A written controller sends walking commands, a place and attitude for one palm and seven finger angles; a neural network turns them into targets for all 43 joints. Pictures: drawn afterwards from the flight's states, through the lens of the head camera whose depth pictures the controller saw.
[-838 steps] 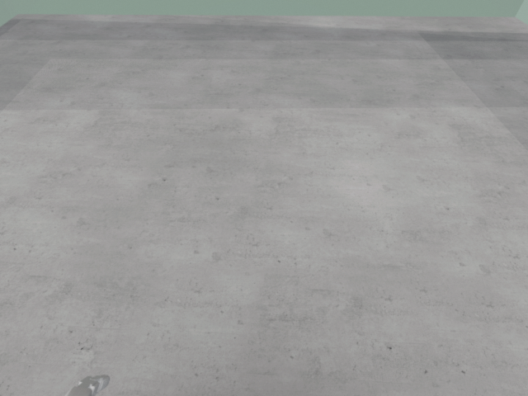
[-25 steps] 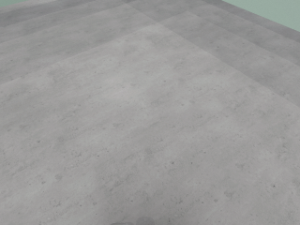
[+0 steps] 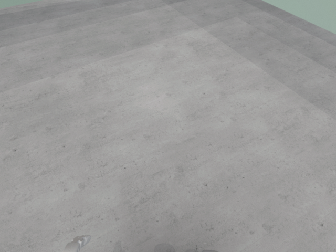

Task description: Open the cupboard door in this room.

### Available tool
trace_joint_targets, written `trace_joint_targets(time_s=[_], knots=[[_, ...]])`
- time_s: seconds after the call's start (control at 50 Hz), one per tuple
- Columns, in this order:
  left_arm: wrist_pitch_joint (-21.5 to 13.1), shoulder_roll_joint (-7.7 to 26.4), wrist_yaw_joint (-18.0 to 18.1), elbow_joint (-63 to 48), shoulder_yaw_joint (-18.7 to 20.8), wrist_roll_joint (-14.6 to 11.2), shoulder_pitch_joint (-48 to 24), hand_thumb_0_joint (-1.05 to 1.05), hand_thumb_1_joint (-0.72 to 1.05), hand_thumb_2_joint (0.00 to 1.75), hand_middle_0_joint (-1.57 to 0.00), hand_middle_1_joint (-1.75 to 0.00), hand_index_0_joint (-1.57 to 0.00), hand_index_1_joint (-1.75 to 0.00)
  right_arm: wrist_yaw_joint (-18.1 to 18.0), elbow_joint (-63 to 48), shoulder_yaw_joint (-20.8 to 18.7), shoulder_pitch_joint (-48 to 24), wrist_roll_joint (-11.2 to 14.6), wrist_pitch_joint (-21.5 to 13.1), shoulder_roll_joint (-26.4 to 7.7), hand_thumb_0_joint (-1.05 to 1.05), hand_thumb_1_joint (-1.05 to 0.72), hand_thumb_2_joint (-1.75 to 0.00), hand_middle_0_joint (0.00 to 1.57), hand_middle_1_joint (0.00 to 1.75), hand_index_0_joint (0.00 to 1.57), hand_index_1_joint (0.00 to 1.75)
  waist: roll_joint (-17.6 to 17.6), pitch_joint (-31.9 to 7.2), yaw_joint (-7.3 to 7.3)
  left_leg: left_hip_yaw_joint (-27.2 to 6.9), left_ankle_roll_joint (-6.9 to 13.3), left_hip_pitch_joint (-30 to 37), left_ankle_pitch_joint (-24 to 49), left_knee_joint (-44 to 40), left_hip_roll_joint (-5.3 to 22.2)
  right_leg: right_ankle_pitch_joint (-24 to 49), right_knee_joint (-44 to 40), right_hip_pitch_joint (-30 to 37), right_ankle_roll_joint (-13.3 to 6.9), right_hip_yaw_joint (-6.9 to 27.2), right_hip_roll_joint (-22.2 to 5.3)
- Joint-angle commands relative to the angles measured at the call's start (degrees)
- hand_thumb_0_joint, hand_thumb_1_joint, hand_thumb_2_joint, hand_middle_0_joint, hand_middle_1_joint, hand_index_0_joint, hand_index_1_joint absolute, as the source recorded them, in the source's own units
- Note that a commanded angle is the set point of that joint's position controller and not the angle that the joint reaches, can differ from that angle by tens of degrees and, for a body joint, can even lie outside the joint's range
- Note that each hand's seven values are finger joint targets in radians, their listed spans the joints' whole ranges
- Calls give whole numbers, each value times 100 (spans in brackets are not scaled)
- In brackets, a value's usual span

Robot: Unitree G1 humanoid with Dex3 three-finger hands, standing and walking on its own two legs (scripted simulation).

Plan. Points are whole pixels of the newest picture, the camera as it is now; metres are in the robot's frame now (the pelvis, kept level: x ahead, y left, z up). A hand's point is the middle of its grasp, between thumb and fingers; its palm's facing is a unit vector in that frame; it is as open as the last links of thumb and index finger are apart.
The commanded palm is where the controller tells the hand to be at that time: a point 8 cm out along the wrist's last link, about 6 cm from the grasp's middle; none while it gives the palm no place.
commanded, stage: turn or walk to find it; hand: left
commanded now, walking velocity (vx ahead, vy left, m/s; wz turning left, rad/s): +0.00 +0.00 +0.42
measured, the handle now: out of the picture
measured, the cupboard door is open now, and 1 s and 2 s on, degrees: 0 0 0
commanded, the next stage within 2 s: stand and wait in 1.38 s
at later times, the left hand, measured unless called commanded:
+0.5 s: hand out of the picture -0.04 +0.17 -0.16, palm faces +0.28 -0.92 -0.27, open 7.3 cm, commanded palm none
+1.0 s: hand out of the picture -0.04 +0.20 -0.16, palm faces +0.41 -0.87 -0.27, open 7.3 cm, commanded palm none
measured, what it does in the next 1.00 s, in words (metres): steps on the spot, turning left: right foot, then left foot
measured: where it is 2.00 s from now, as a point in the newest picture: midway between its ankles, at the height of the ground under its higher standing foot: outside the picture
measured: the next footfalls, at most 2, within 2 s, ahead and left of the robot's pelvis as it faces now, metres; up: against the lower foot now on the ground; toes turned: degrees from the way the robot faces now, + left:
right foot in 0.08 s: +0.03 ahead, -0.13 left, +0.00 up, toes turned -1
left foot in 0.58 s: -0.05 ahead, +0.11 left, +0.00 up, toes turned +20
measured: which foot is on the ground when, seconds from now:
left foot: down 0.00-0.08, up 0.10-0.56, down 0.58-1.00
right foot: up 0.00-0.06, down 0.08-0.58, up 0.60-1.00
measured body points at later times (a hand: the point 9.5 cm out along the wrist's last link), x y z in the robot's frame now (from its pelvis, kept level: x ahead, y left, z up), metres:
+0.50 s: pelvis -0.03 -0.03 +0.00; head +0.01 -0.04 +0.44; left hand -0.05 +0.22 -0.14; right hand +0.10 -0.27 -0.16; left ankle -0.09 +0.11 -0.70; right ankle -0.01 -0.13 -0.74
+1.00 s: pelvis -0.05 -0.03 -0.01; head -0.01 -0.03 +0.44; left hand -0.06 +0.24 -0.14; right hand +0.10 -0.23 -0.16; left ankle -0.08 +0.10 -0.74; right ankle +0.00 -0.14 -0.72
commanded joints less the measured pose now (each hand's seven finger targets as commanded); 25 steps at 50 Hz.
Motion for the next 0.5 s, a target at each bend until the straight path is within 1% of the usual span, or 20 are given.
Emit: trace_joint_targets(time_s=[0.0, 0.02, 0.04, 0.06, 0.08, 0.1, 0.12, 0.14, 0.16, 0.18, 0.22, 0.24, 0.28, 0.32, 0.34, 0.36, 0.4, 0.42, 0.44, 0.48], knots=[[-194, 459, 32, -339, 115, -24, 411, 0, 90, 90, -20, -30, -20, -30, -71, -367, -298, -17, 15, -56, -1162, 0, -90, -90, 20, 30, 20, 30, 772, -784, 192, -1591, 650, 98, 2302, -258, 1265, 738, -1469, 798, -131, -97, 196], [-236, 531, 44, -283, 132, -16, 655, 0, 90, 90, -20, -30, -20, -30, -61, -377, -298, -83, 46, -53, -1105, 0, -90, -90, 20, 30, 20, 30, 570, -865, 336, -1531, 476, -235, 1882, -27, 1098, 1310, -2231, 1378, -153, -85, 123], [-302, 777, 73, -245, 174, 25, 863, 0, 90, 90, -20, -30, -20, -30, -34, -395, -275, -8, 90, -65, -874, 0, -90, -90, 20, 30, 20, 30, -35, -1029, 400, -1220, 169, -903, 879, 424, 771, 1641, -2825, 2230, -267, 402, -456], [-353, 1262, 120, -248, 285, 107, 970, 0, 90, 90, -20, -30, -20, -30, -6, -512, -210, 76, 116, -82, -508, 0, -90, -90, 20, 30, 20, 30, -1552, -1087, 437, -202, -259, -1914, -1145, 1588, -45, 2183, -2977, 2805, -820, 1766, -1897], [-321, 1370, 113, -323, 270, 84, 975, 0, 90, 90, -20, -30, -20, -30, -33, -583, -277, -108, 72, -20, -733, 0, -90, -90, 20, 30, 20, 30, -1421, -870, 513, -81, -316, -1849, -2227, 2756, -82, 2630, -3059, 1877, -1366, 2102, -2544], [-314, 1148, 133, -405, 258, 64, 658, 0, 90, 90, -20, -30, -20, -30, -19, -500, -309, -77, 36, 62, -770, 0, -90, -90, 20, 30, 20, 30, -972, -616, 344, -271, -304, -1796, -1941, 3509, 97, 2217, -3151, 1352, -1504, 1672, -2303], [-303, 996, 159, -478, 267, 50, 310, 0, 90, 90, -20, -30, -20, -30, 1, -394, -324, 58, 29, 134, -754, 0, -90, -90, 20, 30, 20, 30, -1156, -437, 194, -254, -315, -1805, -1712, 3902, 195, 1726, -3255, 1051, -1400, 1459, -2090], [-301, 871, 134, -532, 212, 48, 125, 0, 90, 90, -20, -30, -20, -30, 36, -265, -333, 107, 17, 168, -745, 0, -90, -90, 20, 30, 20, 30, -838, -174, 101, -144, -351, -1751, -1361, 4249, 271, 1505, -3229, 800, -1270, 1115, -1783], [-328, 741, 111, -551, 157, 47, 11, 0, 90, 90, -20, -30, -20, -30, 70, -174, -315, 252, 7, 178, -716, 0, -90, -90, 20, 30, 20, 30, -838, -88, -2, -49, -399, -1743, -1065, 4384, 321, 1648, -3159, 750, -1154, 719, -1541], [-353, 676, 98, -544, 143, 52, 33, 0, 90, 90, -20, -30, -20, -30, 85, -138, -301, 363, 7, 179, -658, 0, -90, -90, 20, 30, 20, 30, -880, -106, -24, 25, -445, -1747, -873, 4434, 322, 1801, -3117, 801, -1076, 440, -1417], [-378, 654, 98, -465, 143, 62, 242, 0, 90, 90, -20, -30, -20, -30, 98, -117, -286, 330, 24, 178, -654, 0, -90, -90, 20, 30, 20, 30, -1000, -167, 42, 99, -522, -1783, -717, 4362, 372, 2057, -3083, 1018, -1046, 250, -1368], [-384, 676, 102, -447, 159, 70, 363, 0, 90, 90, -20, -30, -20, -30, 97, -137, -277, 268, 19, 183, -646, 0, -90, -90, 20, 30, 20, 30, -1087, -176, 96, 142, -557, -1765, -735, 4268, 416, 2098, -3072, 1065, -1077, 229, -1414], [-378, 746, 104, -361, 188, 91, 586, 0, 90, 90, -20, -30, -20, -30, 88, -192, -252, 40, 27, 179, -649, 0, -90, -90, 20, 30, 20, 30, -1088, -178, 200, 218, -602, -1718, -921, 3896, 469, 2339, -3002, 1219, -1180, 226, -1534], [-368, 822, 101, -278, 224, 115, 777, 0, 90, 90, -20, -30, -20, -30, 85, -253, -224, -194, 45, 163, -602, 0, -90, -90, 20, 30, 20, 30, -1078, -195, 314, 344, -619, -1574, -1166, 3348, 501, 2632, -2910, 1349, -1245, 193, -1628], [-361, 878, 89, -241, 236, 131, 882, 0, 90, 90, -20, -30, -20, -30, 83, -274, -202, -300, 47, 152, -570, 0, -90, -90, 20, 30, 20, 30, -1093, -227, 355, 417, -617, -1496, -1272, 3058, 477, 2887, -2833, 1439, -1265, 149, -1617], [-352, 932, 88, -208, 254, 139, 957, 0, 90, 90, -20, -30, -20, -30, 80, -304, -175, -397, 57, 134, -558, 0, -90, -90, 20, 30, 20, 30, -1114, -278, 404, 495, -605, -1397, -1359, 2753, 482, 3148, -2736, 1527, -1306, 123, -1670], [-336, 1025, 73, -131, 275, 151, 1101, 0, 90, 90, -20, -30, -20, -30, 76, -356, -134, -542, 87, 91, -508, 0, -90, -90, 20, 30, 20, 30, -1231, -429, 487, 648, -562, -1168, -1454, 2216, 413, 3625, -2547, 1687, -1348, 61, -1684], [-330, 1061, 65, -82, 287, 157, 1115, 0, 90, 90, -20, -30, -20, -30, 72, -374, -116, -566, 105, 69, -514, 0, -90, -90, 20, 30, 20, 30, -1320, -487, 501, 695, -541, -1071, -1524, 1945, 407, 3798, -2444, 1794, -1351, 35, -1706], [-318, 1092, 65, -72, 301, 156, 1162, 0, 90, 90, -20, -30, -20, -30, 63, -379, -107, -584, 112, 54, -513, 0, -90, -90, 20, 30, 20, 30, -1317, -533, 516, 768, -510, -934, -1486, 1740, 375, 3939, -2363, 1789, -1353, 37, -1724], [-298, 1136, 60, -47, 307, 149, 1063, 0, 90, 90, -20, -30, -20, -30, 50, -353, -99, -422, 125, 18, -556, 0, -90, -90, 20, 30, 20, 30, -1343, -693, 383, 881, -457, -509, -1140, 1079, 325, 3920, -2133, 1710, -1223, -65, -1713]])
